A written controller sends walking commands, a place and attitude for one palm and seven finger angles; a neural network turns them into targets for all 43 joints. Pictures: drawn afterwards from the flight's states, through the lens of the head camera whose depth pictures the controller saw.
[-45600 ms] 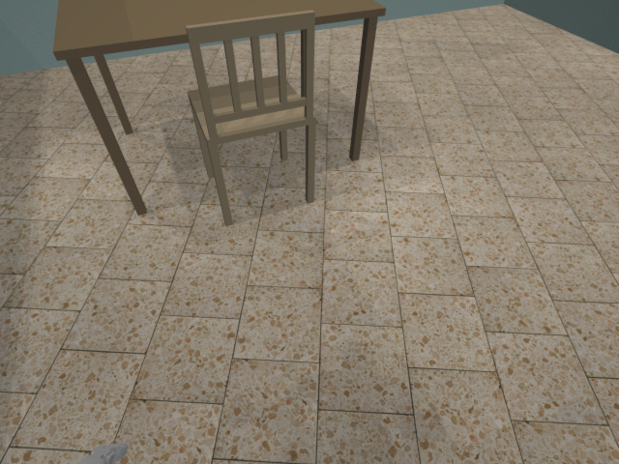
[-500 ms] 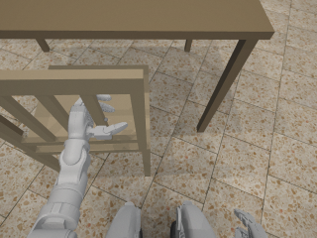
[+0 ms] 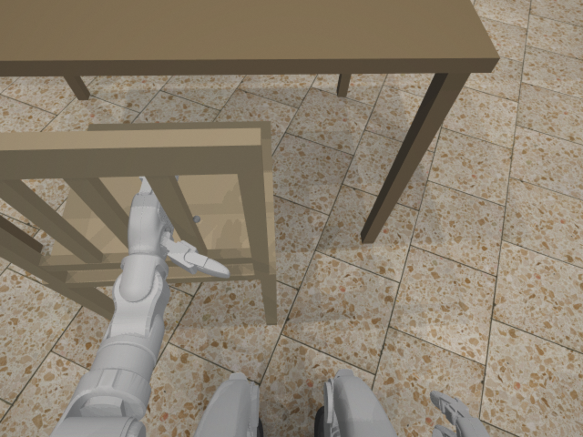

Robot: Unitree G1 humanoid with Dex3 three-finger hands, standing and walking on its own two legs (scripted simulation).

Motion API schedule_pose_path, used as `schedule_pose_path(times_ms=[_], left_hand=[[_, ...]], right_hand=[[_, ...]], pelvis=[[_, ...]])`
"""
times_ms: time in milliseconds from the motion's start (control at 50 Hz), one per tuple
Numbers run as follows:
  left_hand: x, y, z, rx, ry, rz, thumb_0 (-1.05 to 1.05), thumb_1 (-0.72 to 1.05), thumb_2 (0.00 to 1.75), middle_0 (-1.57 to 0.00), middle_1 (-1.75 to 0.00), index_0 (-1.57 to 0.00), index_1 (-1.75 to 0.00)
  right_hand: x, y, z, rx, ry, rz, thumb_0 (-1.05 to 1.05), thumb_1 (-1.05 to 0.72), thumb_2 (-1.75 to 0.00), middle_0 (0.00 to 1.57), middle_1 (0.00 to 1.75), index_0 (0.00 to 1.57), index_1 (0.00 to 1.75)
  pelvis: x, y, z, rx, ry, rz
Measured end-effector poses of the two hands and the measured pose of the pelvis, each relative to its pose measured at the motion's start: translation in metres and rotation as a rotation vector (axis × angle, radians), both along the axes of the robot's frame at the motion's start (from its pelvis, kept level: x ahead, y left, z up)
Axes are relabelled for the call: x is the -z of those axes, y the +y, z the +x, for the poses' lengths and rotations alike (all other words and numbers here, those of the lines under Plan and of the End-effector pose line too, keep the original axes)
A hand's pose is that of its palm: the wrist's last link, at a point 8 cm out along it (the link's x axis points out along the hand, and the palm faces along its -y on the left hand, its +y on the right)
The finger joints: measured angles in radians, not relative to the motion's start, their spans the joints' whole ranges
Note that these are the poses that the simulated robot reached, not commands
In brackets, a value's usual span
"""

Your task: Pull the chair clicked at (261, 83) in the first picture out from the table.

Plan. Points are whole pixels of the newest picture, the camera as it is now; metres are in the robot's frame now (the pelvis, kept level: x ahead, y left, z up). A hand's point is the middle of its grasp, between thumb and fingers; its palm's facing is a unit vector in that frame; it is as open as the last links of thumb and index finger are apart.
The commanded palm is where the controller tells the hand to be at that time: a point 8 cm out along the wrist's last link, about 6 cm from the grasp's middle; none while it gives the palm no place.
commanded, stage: draw the fingers out of the gap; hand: left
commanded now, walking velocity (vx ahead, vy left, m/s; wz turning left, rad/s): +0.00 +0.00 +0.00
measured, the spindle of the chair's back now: (119, 222) +0.40 +0.24 +0.01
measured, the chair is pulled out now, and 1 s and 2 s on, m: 0.04 0.04 0.04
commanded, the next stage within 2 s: draw the hand back to the body in 0.80 s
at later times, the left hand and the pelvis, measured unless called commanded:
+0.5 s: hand (187, 267) +0.33 +0.14 +0.02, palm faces -0.01 -1.00 +0.00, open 17.5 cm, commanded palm +0.30 +0.18 +0.02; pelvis +0.01 +0.00 +0.00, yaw +1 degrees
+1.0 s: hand (186, 332) +0.25 +0.13 +0.02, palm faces -0.02 -1.00 +0.01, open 17.5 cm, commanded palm +0.23 +0.19 +0.04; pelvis +0.00 +0.00 -0.01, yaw +1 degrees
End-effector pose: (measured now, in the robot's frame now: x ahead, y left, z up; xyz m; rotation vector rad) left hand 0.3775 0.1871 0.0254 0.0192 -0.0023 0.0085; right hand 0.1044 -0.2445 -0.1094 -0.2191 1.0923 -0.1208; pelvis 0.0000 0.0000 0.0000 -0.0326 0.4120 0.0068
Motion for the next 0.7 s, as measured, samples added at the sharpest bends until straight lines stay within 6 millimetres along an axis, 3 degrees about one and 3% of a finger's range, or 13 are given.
schedule_pose_path(times_ms=[180,400,700], left_hand=[[0.001,-0.001,-0.006,0.006,-0.010,-0.012,-0.01,-0.55,0.20,-0.01,-0.02,-0.01,-0.02],[0.006,0.004,-0.053,0.001,0.025,-0.016,-0.01,-0.55,0.20,0.00,0.00,0.00,-0.01],[0.006,-0.001,-0.101,0.024,0.037,-0.030,-0.01,-0.55,0.20,0.00,0.00,0.00,0.00]], right_hand=[[-0.002,-0.001,0.008,-0.007,-0.017,0.000,0.00,-0.90,-0.90,0.20,0.30,0.20,0.30],[-0.010,0.004,0.033,-0.038,-0.077,0.009,0.01,-0.90,-0.90,0.20,0.30,0.20,0.30],[-0.016,0.019,0.075,-0.105,-0.211,0.030,0.01,-0.90,-0.90,0.20,0.30,0.20,0.30]], pelvis=[[0.001,0.000,0.001,0.001,0.000,-0.001],[-0.004,-0.001,0.005,-0.002,-0.018,0.001],[0.002,-0.001,0.003,-0.017,-0.032,-0.004]])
